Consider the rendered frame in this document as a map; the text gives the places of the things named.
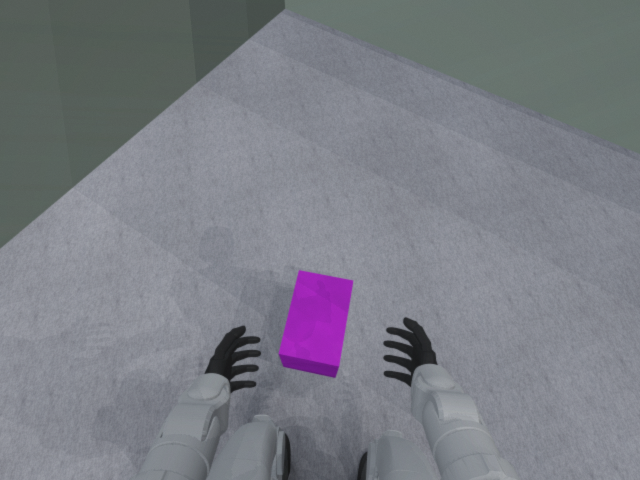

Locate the left robot forearm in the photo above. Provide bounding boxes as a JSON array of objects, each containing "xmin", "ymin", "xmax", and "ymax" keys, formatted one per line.
[{"xmin": 129, "ymin": 373, "xmax": 231, "ymax": 480}]

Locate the robot right shin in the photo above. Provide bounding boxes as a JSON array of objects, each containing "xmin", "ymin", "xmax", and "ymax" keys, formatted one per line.
[{"xmin": 380, "ymin": 430, "xmax": 403, "ymax": 438}]

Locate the robot right thigh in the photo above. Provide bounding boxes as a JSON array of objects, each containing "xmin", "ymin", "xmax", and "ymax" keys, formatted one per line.
[{"xmin": 366, "ymin": 436, "xmax": 439, "ymax": 480}]

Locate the right robot forearm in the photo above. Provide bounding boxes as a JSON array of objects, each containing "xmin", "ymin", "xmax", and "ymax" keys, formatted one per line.
[{"xmin": 411, "ymin": 364, "xmax": 520, "ymax": 480}]

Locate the carton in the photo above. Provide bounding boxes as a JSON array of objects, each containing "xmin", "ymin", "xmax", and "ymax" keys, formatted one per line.
[{"xmin": 279, "ymin": 270, "xmax": 354, "ymax": 378}]

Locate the robot left hand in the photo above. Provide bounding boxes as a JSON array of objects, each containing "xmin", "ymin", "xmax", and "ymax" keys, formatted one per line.
[{"xmin": 204, "ymin": 326, "xmax": 261, "ymax": 393}]

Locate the robot right hand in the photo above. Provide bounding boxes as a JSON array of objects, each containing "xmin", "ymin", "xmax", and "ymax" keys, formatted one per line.
[{"xmin": 383, "ymin": 317, "xmax": 438, "ymax": 387}]

